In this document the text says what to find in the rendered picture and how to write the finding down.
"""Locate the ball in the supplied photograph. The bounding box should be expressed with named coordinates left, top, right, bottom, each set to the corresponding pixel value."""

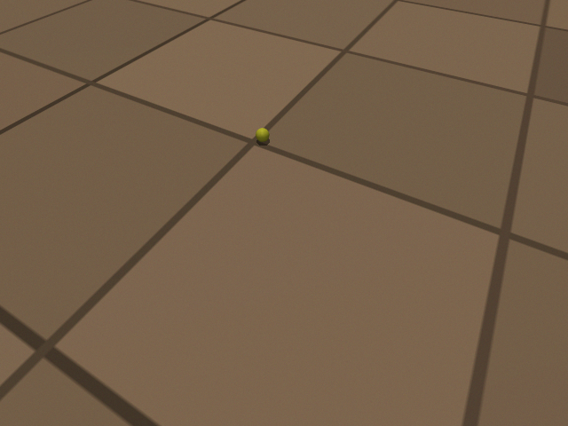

left=256, top=128, right=269, bottom=142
